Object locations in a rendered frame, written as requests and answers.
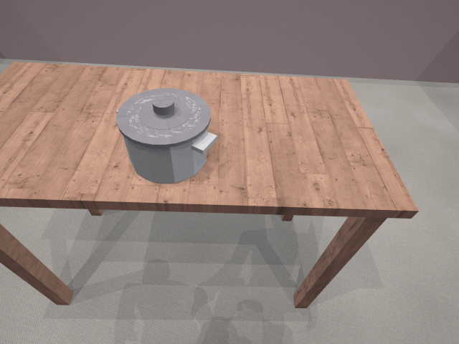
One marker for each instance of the lid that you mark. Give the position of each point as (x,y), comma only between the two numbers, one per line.
(137,121)

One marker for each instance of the knob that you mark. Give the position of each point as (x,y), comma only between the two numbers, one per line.
(163,105)

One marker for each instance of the table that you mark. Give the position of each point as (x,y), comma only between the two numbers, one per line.
(285,146)

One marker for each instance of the pot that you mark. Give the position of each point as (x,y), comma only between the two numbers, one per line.
(170,165)

